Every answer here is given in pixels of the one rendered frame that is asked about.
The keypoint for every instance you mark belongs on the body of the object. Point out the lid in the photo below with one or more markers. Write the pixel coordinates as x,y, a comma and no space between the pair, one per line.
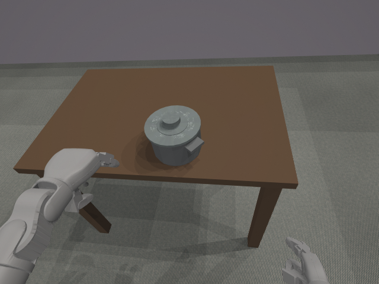
184,132

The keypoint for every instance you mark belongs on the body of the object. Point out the right robot hand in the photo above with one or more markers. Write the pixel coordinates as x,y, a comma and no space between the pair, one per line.
308,270

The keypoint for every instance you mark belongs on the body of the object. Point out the left robot hand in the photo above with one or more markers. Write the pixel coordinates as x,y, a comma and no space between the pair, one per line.
74,167

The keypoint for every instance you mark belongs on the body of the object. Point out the robot left forearm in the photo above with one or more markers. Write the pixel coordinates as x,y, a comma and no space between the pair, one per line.
27,233

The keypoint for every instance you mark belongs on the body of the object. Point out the knob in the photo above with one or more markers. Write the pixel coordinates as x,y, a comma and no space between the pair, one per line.
171,119

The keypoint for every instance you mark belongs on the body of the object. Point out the pot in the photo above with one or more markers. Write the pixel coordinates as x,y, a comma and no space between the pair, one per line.
181,155

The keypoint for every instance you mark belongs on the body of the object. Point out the table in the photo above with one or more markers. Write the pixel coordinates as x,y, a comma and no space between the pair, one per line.
242,125

